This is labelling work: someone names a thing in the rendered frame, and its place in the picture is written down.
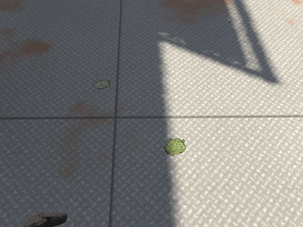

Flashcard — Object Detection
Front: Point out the left robot hand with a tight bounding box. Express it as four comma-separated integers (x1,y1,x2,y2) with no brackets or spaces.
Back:
20,212,67,227

